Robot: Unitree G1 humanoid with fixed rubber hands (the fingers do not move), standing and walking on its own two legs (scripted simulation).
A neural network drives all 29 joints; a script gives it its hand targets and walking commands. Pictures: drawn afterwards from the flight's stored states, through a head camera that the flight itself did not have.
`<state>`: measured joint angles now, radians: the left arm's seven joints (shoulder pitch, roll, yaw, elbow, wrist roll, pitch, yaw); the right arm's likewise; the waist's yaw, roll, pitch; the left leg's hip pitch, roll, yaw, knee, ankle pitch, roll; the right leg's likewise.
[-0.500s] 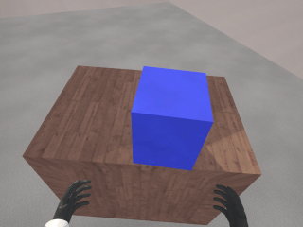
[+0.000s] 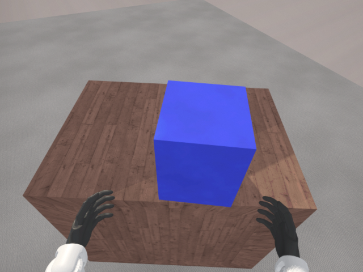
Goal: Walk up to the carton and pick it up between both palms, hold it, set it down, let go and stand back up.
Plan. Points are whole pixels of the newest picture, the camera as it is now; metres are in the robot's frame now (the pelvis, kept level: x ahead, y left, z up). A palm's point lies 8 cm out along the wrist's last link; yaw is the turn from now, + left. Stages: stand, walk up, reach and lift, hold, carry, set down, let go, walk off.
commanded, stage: reach and lift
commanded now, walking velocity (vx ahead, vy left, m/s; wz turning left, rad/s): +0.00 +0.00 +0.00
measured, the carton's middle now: (200, 145) +0.43 -0.02 +0.03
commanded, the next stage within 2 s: none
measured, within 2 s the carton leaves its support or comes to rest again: neither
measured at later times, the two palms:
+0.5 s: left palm (86, 186) +0.26 +0.21 +0.08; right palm (292, 205) +0.25 -0.20 +0.07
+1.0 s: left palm (96, 135) +0.34 +0.20 +0.14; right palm (297, 155) +0.33 -0.20 +0.13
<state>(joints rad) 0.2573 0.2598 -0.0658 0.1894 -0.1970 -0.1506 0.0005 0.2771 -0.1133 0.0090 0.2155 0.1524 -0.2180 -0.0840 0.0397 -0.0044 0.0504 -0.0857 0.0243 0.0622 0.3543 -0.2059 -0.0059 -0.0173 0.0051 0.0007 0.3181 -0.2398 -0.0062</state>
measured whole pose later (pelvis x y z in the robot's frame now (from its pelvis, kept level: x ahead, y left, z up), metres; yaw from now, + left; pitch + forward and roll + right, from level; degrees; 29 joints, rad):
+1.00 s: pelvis -0.02 -0.01 +0.00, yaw -1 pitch -2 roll +0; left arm -0.43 0.29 0.18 0.08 -0.17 0.62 -0.02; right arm -0.41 -0.29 0.03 0.20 0.37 0.34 -0.20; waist -0.03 -0.02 0.05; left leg -0.13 0.03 0.07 0.32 -0.16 -0.01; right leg -0.08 0.02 0.01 0.31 -0.20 -0.01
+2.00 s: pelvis -0.03 +0.00 +0.00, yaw +1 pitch +5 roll -1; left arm -0.87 0.31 0.05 0.95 -0.16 0.20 0.01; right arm -0.85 -0.22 0.00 0.94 0.32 0.15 -0.15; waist -0.04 0.00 -0.06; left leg -0.32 0.05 0.03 0.39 -0.15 -0.01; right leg -0.22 0.03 -0.03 0.31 -0.17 -0.01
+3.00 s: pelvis -0.03 +0.00 -0.01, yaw +0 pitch +15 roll -1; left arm -0.97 0.12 0.19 1.27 0.02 -0.21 0.09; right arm -0.90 -0.08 -0.16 1.16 0.11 -0.15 -0.18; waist -0.04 0.00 -0.16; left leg -0.57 0.05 0.05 0.49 -0.17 0.00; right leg -0.50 0.02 -0.01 0.45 -0.20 0.00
